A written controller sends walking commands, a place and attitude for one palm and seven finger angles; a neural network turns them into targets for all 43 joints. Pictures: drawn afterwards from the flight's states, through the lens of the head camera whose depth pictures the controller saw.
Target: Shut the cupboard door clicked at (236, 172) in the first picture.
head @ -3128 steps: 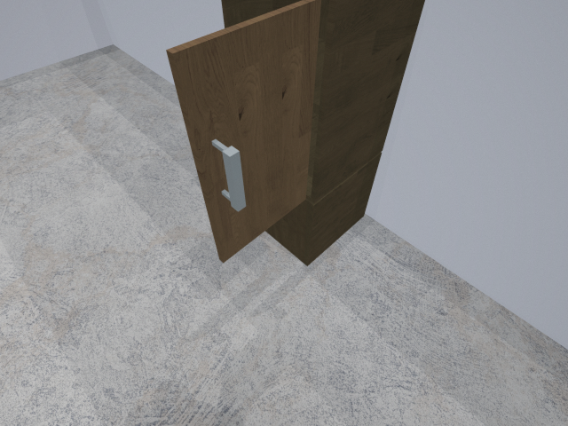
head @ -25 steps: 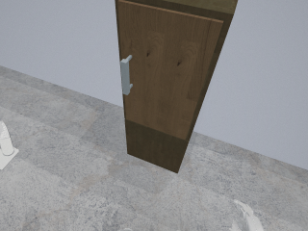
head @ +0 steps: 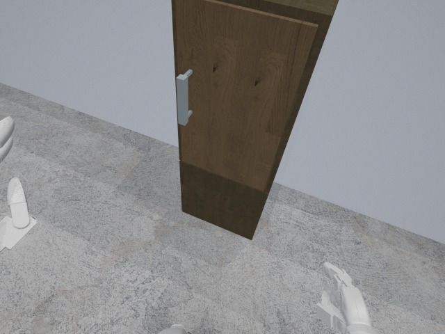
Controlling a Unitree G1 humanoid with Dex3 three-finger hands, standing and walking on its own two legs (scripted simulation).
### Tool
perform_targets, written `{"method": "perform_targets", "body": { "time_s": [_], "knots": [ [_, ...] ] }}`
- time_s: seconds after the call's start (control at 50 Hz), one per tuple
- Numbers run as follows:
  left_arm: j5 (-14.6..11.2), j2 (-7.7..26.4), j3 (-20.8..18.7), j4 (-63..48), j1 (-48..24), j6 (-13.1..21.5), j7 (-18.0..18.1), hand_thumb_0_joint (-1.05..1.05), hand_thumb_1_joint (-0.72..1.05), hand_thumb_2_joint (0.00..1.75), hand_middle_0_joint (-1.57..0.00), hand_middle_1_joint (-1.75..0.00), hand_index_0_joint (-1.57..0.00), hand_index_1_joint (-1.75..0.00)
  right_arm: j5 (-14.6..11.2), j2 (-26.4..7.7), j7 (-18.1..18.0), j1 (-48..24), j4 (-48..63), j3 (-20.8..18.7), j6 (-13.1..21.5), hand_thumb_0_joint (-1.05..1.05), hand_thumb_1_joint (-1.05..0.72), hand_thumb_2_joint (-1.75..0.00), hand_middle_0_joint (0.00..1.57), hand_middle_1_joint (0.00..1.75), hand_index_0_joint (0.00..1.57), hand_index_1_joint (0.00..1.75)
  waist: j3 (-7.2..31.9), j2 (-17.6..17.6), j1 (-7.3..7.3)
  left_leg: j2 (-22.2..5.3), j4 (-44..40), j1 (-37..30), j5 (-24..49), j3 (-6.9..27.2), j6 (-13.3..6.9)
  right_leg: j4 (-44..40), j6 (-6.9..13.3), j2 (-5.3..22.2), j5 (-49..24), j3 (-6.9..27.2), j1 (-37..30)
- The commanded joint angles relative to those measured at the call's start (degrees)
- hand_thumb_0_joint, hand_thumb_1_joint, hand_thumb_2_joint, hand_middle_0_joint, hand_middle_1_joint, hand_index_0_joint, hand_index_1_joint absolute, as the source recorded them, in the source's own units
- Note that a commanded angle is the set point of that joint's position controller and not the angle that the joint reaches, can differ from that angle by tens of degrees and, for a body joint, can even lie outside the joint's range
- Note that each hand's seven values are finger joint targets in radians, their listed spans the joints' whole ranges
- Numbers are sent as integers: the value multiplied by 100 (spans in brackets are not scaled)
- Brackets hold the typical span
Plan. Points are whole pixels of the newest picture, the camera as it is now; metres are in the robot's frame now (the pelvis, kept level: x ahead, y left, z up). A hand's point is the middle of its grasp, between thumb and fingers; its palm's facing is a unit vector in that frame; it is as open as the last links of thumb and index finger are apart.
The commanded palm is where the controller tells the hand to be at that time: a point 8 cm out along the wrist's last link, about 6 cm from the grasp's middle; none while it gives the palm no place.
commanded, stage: step back with the hand held close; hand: left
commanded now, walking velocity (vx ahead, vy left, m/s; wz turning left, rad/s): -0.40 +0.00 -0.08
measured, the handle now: (186, 97) +0.75 +0.14 +0.00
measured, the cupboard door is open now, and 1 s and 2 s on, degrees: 0 0 0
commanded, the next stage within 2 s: stop stepping back and stand still in 0.22 s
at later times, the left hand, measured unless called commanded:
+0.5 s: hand out of the picture +0.12 +0.25 +0.18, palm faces +0.35 -0.82 -0.45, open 7.4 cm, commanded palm +0.05 +0.30 +0.19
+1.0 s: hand out of the picture +0.08 +0.28 +0.19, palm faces +0.30 -0.85 -0.43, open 7.4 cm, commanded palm +0.03 +0.33 +0.19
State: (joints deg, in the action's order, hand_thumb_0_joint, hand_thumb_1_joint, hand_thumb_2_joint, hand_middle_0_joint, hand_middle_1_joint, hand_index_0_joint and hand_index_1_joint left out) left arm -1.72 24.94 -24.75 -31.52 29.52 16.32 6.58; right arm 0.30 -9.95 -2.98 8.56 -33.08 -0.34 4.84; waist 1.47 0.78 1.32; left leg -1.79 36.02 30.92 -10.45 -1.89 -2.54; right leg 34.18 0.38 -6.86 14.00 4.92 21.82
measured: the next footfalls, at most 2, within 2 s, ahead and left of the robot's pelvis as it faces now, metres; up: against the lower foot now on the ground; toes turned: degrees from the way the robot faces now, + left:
left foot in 0.16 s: +0.08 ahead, +0.11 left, +0.00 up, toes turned +2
right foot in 0.44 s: -0.21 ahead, -0.10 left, +0.00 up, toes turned -2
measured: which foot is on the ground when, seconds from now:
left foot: down 0.00-0.02, up 0.04-0.14, down 0.16-1.00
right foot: down 0.00-0.18, up 0.20-0.42, down 0.44-0.80, up 0.82-0.98, down 1.00-1.00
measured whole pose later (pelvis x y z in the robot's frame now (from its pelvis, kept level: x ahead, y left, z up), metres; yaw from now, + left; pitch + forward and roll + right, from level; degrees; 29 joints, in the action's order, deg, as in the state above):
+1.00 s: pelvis -0.14 +0.05 +0.01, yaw -6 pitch -2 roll -1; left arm -3.7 26.0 -25.2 -31.6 33.4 11.3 8.1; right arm 1.1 -7.4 -2.3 15.0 -33.1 2.1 6.2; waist 1.7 2.5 3.2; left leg -0.5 26.4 22.9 -8.3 -6.2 -1.2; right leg 32.4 2.6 -3.9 27.8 -3.9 11.7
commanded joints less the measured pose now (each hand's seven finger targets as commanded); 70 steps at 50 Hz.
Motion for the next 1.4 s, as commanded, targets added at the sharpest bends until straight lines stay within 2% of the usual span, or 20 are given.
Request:
{"method": "perform_targets", "body": {
  "time_s": [0.0, 0.06, 0.14, 0.18, 0.26, 0.34, 0.48, 0.62, 0.72, 0.74, 0.78, 0.8, 0.84, 0.9, 0.94, 1.02, 1.08, 1.18, 1.28, 1.38],
  "knots": [
    [-45, 1235, -967, -766, -47, 232, 290, 0, 90, 90, -20, -30, -20, -30, 37, -771, -26, -107, 712, -380, 72, 0, -90, -90, 20, 30, 20, 30, 448, 518, 31, 141, 986, -929, -1255, 273, 412, -2129, 750, 2090, 1075, 2091, 1209],
    [13, 1116, -756, -537, -155, 145, 369, 0, 90, 90, -20, -30, -20, -30, 29, -702, -24, -70, 658, -341, -95, 0, -90, -90, 20, 30, 20, 30, 227, 706, 113, 81, 1002, -1171, -1151, 540, 333, -2039, 690, 2002, 403, 1456, 1414],
    [16, 1090, -714, -750, -361, 220, 328, 0, 90, 90, -20, -30, -20, -30, -94, -1085, -220, -121, 732, -382, 23, 0, -90, -90, 20, 30, 20, 30, 336, -1067, -7, -835, -1906, -125, -448, 1195, -106, -255, -193, 210, -631, -208, -573],
    [38, 1082, -936, -800, -146, 288, 235, 0, 90, 90, -20, -30, -20, -30, -49, -1196, -234, -82, 836, -487, 202, 0, -90, -90, 20, 30, 20, 30, 785, -1718, -66, -1590, -2943, 1383, -2969, 1979, -525, 1272, -254, -71, -17, -284, -2131],
    [18, 800, -696, -1187, -262, 189, 180, 0, 90, 90, -20, -30, -20, -30, 54, -1037, -169, -168, 685, -449, 402, 0, -90, -90, 20, 30, 20, 30, 722, -934, -159, -1554, -2371, 557, -1933, 1599, -528, 1234, -176, 112, 796, -228, -1458],
    [-87, 722, -508, -1284, -128, 208, 215, 0, 90, 90, -20, -30, -20, -30, 90, -936, -98, 46, 330, -285, 666, 0, -90, -90, 20, 30, 20, 30, 931, -1510, -91, -1216, -2108, -1632, -433, 1394, -227, -650, -102, 208, 1015, -471, -552],
    [-219, 1221, -985, -1207, 70, 23, 278, 0, 90, 90, -20, -30, -20, -30, -84, -734, -106, 23, 523, -208, 400, 0, -90, -90, 20, 30, 20, 30, 1959, 376, -117, -98, -142, -2680, 1696, -153, 126, -1304, -185, 1164, -3043, -159, -1042],
    [-183, 1360, -928, -378, -358, -175, 305, 0, 90, 90, -20, -30, -20, -30, -47, -873, -160, -293, 521, -128, 63, 0, -90, -90, 20, 30, 20, 30, -643, 453, 21, -87, 823, -1237, -322, 70, 271, -2388, 578, 1946, 1034, 823, 741],
    [26, 915, -89, 182, -2065, -108, 262, 0, 90, 90, -20, -30, -20, -30, -128, -1018, -225, -107, 360, -226, 247, 0, -90, -90, 20, 30, 20, 30, -1308, 66, 199, -63, 60, -1697, -178, 93, 178, -1226, 503, 1620, -260, 22, 694],
    [32, 941, -140, 38, -1978, -99, 270, 0, 90, 90, -20, -30, -20, -30, -135, -1074, -249, -6, 382, -257, 298, 0, -90, -90, 20, 30, 20, 30, -952, -561, 216, -41, -382, -2252, -68, 370, 85, -434, 332, 1272, -536, -249, 729],
    [-121, 945, -330, -674, -1628, -20, 271, 0, 90, 90, -20, -30, -20, -30, -68, -1029, -197, 82, 540, -240, 456, 0, -90, -90, 20, 30, 20, 30, 49, -2253, 115, -1137, -2340, -2265, -1082, 2707, -134, 1507, 27, 333, 1368, -542, 177],
    [-148, 1101, -492, -988, -1531, 46, 284, 0, 90, 90, -20, -30, -20, -30, -32, -937, -153, -4, 571, -216, 552, 0, -90, -90, 20, 30, 20, 30, 182, -1520, 35, -1444, -2844, -1785, -2445, 3103, -262, 1941, 31, 404, 1662, -199, -103],
    [-161, 1199, -831, -1242, -761, 57, 310, 0, 90, 90, -20, -30, -20, -30, 30, -877, -91, -90, 601, -222, 591, 0, -90, -90, 20, 30, 20, 30, 511, -703, -186, -1414, -3099, -1244, -3104, 2465, -81, 1532, 98, 375, 1690, -435, -592],
    [-218, 994, -885, -1389, 371, -76, 283, 0, 90, 90, -20, -30, -20, -30, 91, -840, -20, -16, 718, -184, 499, 0, -90, -90, 20, 30, 20, 30, 851, -1819, -176, -918, -3042, -649, -2720, 992, 425, 316, 166, 137, 1578, -1060, -1764],
    [-245, 967, -885, -1110, 790, -242, 276, 0, 90, 90, -20, -30, -20, -30, 78, -785, -33, -17, 779, -150, 351, 0, -90, -90, 20, 30, 20, 30, 726, -1501, -155, -554, -2537, -118, -2637, 434, 584, -562, 226, 181, 1272, -1126, -2335],
    [-201, 1140, -948, -730, -138, -456, 419, 0, 90, 90, -20, -30, -20, -30, 70, -804, -116, 76, 554, -218, 74, 0, -90, -90, 20, 30, 20, 30, 3, 1037, -77, 140, 2240, -188, -1322, 288, 451, -2970, 1499, 2744, 3517, 2616, 357],
    [-109, 808, -449, 58, -685, -411, 473, 0, 90, 90, -20, -30, -20, -30, 21, -728, -114, 200, 450, -39, 115, 0, -90, -90, 20, 30, 20, 30, -321, 424, 72, -251, 1629, 122, -1055, 344, 336, -2243, 1060, 2186, 1986, 1002, -211],
    [30, 651, 36, -222, -1268, -477, 510, 0, 90, 90, -20, -30, -20, -30, -2, -824, -285, -12, 423, -106, 285, 0, -90, -90, 20, 30, 20, 30, -275, 135, -70, -41, -527, -1633, -814, -234, 165, -1684, 631, 1564, 1642, 188, 75],
    [-128, 1019, -592, -1177, -678, -340, 380, 0, 90, 90, -20, -30, -20, -30, 6, -812, -245, -32, 554, -122, 409, 0, -90, -90, 20, 30, 20, 30, 86, -1460, -30, -1316, -2236, -1615, -293, 1813, -202, 290, -162, 545, 739, -729, -335],
    [-100, 976, -806, -1075, -84, -245, 367, 0, 90, 90, -20, -30, -20, -30, 2, -824, -120, 89, 579, -164, 516, 0, -90, -90, 20, 30, 20, 30, 361, -1248, -115, -1055, -1539, -1420, 583, 689, 3, -796, -107, 606, -119, -687, -1141]
  ]
}}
